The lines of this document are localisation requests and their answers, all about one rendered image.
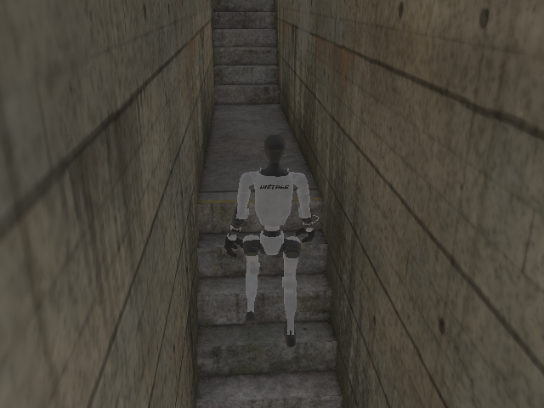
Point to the humanoid robot head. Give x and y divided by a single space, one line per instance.
274 147

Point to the robot left hand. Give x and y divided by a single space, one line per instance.
230 244

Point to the robot left upper arm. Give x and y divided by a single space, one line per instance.
246 180

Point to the robot right upper arm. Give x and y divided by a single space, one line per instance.
301 182

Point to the robot left forearm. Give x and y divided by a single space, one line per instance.
235 227

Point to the robot right forearm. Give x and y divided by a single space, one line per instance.
308 222

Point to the left robot shin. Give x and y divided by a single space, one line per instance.
251 288

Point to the robot right hand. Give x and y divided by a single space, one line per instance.
303 231

